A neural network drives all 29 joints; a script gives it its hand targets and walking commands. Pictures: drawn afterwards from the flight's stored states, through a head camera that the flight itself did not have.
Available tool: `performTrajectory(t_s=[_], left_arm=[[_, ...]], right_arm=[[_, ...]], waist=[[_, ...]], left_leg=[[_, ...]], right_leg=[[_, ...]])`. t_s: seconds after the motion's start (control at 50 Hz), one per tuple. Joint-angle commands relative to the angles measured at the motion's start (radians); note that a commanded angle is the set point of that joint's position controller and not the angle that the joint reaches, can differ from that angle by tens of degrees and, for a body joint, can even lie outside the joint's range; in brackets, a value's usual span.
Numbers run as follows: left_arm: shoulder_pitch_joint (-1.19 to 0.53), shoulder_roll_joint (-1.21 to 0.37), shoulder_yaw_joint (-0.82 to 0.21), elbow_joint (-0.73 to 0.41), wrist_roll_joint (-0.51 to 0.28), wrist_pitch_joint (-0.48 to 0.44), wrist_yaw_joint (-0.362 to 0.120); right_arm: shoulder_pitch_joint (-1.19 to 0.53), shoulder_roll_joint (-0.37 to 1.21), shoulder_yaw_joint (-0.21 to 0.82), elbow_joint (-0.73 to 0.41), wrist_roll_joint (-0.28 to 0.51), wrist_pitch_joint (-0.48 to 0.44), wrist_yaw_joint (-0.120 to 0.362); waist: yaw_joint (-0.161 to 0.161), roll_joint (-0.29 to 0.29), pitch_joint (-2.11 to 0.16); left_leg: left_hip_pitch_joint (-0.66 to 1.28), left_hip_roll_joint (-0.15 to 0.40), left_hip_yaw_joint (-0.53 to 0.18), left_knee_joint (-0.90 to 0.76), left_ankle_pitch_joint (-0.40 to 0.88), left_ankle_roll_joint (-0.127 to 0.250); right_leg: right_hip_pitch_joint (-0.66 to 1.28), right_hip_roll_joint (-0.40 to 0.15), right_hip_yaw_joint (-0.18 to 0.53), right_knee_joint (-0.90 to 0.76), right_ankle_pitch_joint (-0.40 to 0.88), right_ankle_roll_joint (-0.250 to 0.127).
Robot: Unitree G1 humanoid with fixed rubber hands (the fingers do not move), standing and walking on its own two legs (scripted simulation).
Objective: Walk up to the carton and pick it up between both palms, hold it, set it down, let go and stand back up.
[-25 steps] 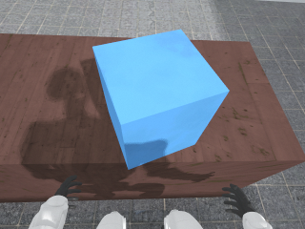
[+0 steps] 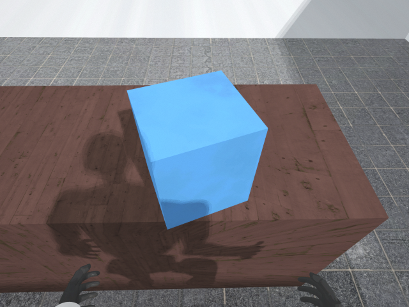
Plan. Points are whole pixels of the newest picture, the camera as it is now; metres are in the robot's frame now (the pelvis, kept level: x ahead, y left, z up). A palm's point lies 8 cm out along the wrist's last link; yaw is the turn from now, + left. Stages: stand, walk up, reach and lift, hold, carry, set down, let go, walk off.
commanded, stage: reach and lift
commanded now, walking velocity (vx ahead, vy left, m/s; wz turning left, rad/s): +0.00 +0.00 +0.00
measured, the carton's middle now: (193, 151) +0.43 +0.02 +0.05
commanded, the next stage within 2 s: none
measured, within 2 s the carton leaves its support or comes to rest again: neither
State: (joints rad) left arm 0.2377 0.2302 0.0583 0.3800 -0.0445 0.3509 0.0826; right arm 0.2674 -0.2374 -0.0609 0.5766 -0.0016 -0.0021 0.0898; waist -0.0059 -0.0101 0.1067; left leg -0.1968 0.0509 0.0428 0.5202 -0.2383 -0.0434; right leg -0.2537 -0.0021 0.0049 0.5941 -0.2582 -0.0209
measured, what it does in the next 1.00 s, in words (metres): stands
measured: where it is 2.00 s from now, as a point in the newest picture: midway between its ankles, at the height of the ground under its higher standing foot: outside the picture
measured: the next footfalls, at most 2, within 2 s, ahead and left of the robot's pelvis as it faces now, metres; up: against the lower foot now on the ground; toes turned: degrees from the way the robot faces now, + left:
none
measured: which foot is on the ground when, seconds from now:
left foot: down 0.00-1.00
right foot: down 0.00-1.00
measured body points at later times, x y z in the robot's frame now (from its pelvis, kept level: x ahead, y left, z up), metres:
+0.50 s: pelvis -0.01 +0.01 +0.01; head -0.03 +0.02 +0.46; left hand +0.16 +0.23 -0.04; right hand +0.17 -0.25 -0.04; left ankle +0.03 +0.15 -0.73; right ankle +0.04 -0.10 -0.73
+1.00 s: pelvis +0.03 -0.01 +0.01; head +0.02 +0.00 +0.46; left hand +0.20 +0.19 +0.01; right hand +0.22 -0.24 +0.00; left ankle +0.03 +0.15 -0.73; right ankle +0.04 -0.10 -0.73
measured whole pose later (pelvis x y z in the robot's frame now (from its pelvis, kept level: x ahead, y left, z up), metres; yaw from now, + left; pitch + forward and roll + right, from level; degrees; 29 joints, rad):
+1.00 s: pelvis +0.03 -0.01 +0.01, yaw +0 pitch -5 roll +1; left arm 0.42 0.05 -0.06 -0.07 -0.03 0.16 0.25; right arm 0.36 -0.34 0.01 0.24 0.27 -0.10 0.16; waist 0.05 -0.04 0.04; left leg -0.09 0.08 0.03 0.39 -0.21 -0.07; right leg -0.14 0.02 -0.01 0.45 -0.23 -0.04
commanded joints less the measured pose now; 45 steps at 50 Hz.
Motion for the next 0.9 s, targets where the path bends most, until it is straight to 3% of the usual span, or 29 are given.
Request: performTrajectory(t_s=[0.0, 0.14, 0.2, 0.26, 0.32, 0.4, 0.42, 0.44, 0.48, 0.54, 0.56, 0.58, 0.64, 0.66, 0.72, 0.76, 0.78, 0.88], left_arm=[[-0.189, 0.118, 0.028, -0.219, -0.002, -0.074, 0.02], [-0.144, 0.106, 0.071, -0.253, 0.015, -0.08, 0.052], [-0.143, 0.091, 0.07, -0.274, 0.018, -0.075, 0.061], [-0.118, 0.057, 0.047, -0.34, 0.029, -0.078, 0.077], [-0.134, 0.02, 0.0, -0.401, 0.018, -0.1, 0.097], [-0.114, -0.032, -0.026, -0.429, 0.038, -0.141, 0.112], [-0.106, -0.046, -0.039, -0.415, 0.037, -0.151, 0.112], [-0.11, -0.048, -0.041, -0.452, 0.036, -0.161, 0.12], [-0.114, -0.057, -0.071, -0.471, 0.002, -0.184, 0.125], [-0.086, -0.072, -0.089, -0.524, 0.003, -0.201, 0.141], [-0.091, -0.083, -0.1, -0.527, -0.006, -0.206, 0.145], [-0.075, -0.078, -0.106, -0.531, -0.004, -0.213, 0.15], [-0.022, -0.107, -0.095, -0.557, 0.013, -0.211, 0.161], [-0.024, -0.112, -0.103, -0.551, 0.014, -0.217, 0.162], [-0.037, -0.111, -0.1, -0.61, 0.016, -0.24, 0.173], [0.029, -0.127, -0.113, -0.623, 0.019, -0.24, 0.175], [0.029, -0.126, -0.1, -0.626, 0.02, -0.241, 0.174], [0.055, -0.133, -0.084, -0.669, 0.052, -0.259, 0.172]], right_arm=[[-0.175, -0.204, -0.07, -0.287, 0.002, -0.055, 0.009], [-0.166, -0.228, -0.062, -0.37, 0.027, -0.02, 0.031], [-0.161, -0.248, -0.066, -0.373, 0.051, -0.006, 0.04], [-0.141, -0.266, -0.067, -0.354, 0.085, 0.001, 0.061], [-0.165, -0.275, -0.093, -0.389, 0.088, -0.009, 0.08], [-0.149, -0.313, -0.1, -0.352, 0.131, -0.029, 0.115], [-0.152, -0.321, -0.093, -0.333, 0.137, -0.036, 0.123], [-0.147, -0.313, -0.092, -0.35, 0.147, -0.042, 0.125], [-0.16, -0.302, -0.107, -0.367, 0.154, -0.055, 0.124], [-0.148, -0.317, -0.122, -0.399, 0.178, -0.068, 0.127], [-0.174, -0.321, -0.127, -0.411, 0.178, -0.079, 0.125], [-0.154, -0.336, -0.135, -0.417, 0.179, -0.082, 0.125], [-0.139, -0.347, -0.114, -0.406, 0.214, -0.091, 0.126], [-0.137, -0.35, -0.122, -0.413, 0.213, -0.097, 0.126], [-0.137, -0.346, -0.099, -0.466, 0.224, -0.115, 0.112], [-0.104, -0.361, -0.097, -0.466, 0.23, -0.127, 0.11], [-0.103, -0.347, -0.084, -0.473, 0.245, -0.132, 0.107], [-0.062, -0.338, -0.043, -0.553, 0.276, -0.162, 0.08]], waist=[[0.009, -0.074, -0.156], [0.058, -0.097, -0.164], [0.052, -0.131, -0.144], [0.055, -0.089, -0.12], [0.047, -0.047, -0.131], [0.043, 0.019, -0.133], [0.041, 0.001, -0.116], [0.047, 0.006, -0.127], [0.03, -0.045, -0.139], [0.045, -0.029, -0.125], [0.041, -0.051, -0.144], [0.036, -0.037, -0.132], [0.059, -0.031, -0.134], [0.046, -0.052, -0.122], [0.052, -0.076, -0.156], [0.043, -0.089, -0.151], [0.057, -0.087, -0.147], [0.063, -0.09, -0.161]], left_leg=[[-0.005, -0.056, 0.078, -0.135, -0.152, 0.057], [-0.007, -0.069, 0.084, -0.145, -0.132, 0.059], [0.037, -0.077, 0.074, -0.137, -0.135, 0.057], [0.097, -0.07, 0.059, -0.155, -0.136, 0.034], [0.032, -0.042, 0.047, -0.211, -0.176, 0.038], [-0.052, -0.02, 0.017, -0.256, -0.274, 0.043], [-0.064, -0.019, 0.012, -0.256, -0.272, 0.044], [-0.059, -0.028, 0.014, -0.251, -0.261, 0.04], [0.035, -0.041, 0.021, -0.225, -0.204, 0.025], [0.07, -0.043, 0.017, -0.23, -0.169, 0.012], [0.093, -0.041, 0.012, -0.225, -0.161, 0.012], [0.079, -0.043, 0.007, -0.228, -0.152, 0.012], [0.104, -0.045, 0.008, -0.221, -0.075, 0.007], [0.094, -0.046, -0.004, -0.219, -0.086, 0.008], [0.116, -0.049, 0.004, -0.208, -0.049, 0.017], [0.13, -0.045, -0.001, -0.202, 0.013, 0.016], [0.12, -0.051, 0.001, -0.207, 0.038, 0.016], [0.132, -0.065, 0.004, -0.196, 0.137, 0.026]], right_leg=[[-0.029, -0.009, 0.008, -0.241, -0.138, 0.016], [0.0, -0.02, 0.043, -0.27, -0.215, 0.015], [-0.039, -0.034, 0.056, -0.299, -0.246, -0.008], [-0.09, -0.039, 0.045, -0.317, -0.234, -0.025], [-0.031, 0.002, 0.009, -0.288, -0.165, -0.022], [0.064, 0.037, -0.015, -0.238, -0.108, -0.024], [0.067, 0.041, -0.02, -0.241, -0.119, -0.028], [0.073, 0.038, -0.007, -0.25, -0.128, -0.028], [-0.015, 0.019, 0.002, -0.296, -0.154, -0.027], [-0.033, 0.028, -0.011, -0.294, -0.105, -0.037], [-0.04, 0.033, -0.019, -0.296, -0.096, -0.032], [-0.028, 0.032, -0.012, -0.296, -0.073, -0.039], [0.012, 0.037, -0.013, -0.288, -0.009, -0.042], [0.009, 0.039, -0.015, -0.29, -0.016, -0.043], [0.015, 0.037, -0.003, -0.289, -0.007, -0.036], [0.021, 0.051, -0.012, -0.287, 0.06, -0.032], [0.038, 0.043, -0.006, -0.292, 0.077, -0.029], [0.076, 0.038, 0.019, -0.295, 0.161, -0.016]])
